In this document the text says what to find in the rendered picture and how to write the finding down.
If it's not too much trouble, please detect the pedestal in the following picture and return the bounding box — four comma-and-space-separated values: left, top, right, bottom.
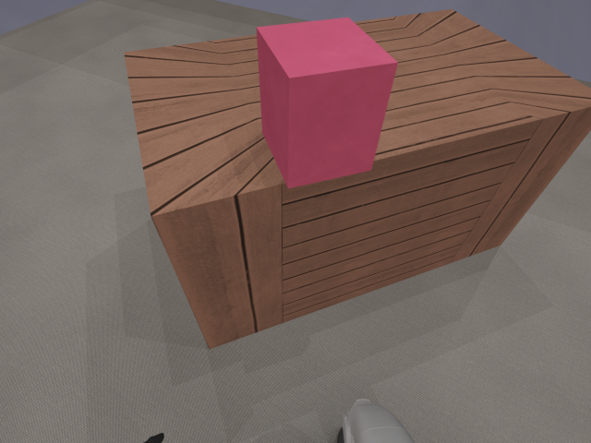
124, 9, 591, 349

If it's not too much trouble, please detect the robot right shin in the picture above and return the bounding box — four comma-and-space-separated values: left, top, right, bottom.
352, 399, 371, 408

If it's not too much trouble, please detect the carton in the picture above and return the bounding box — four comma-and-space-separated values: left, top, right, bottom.
257, 18, 398, 188

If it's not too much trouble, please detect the robot right thigh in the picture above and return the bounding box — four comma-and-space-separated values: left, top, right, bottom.
343, 403, 415, 443

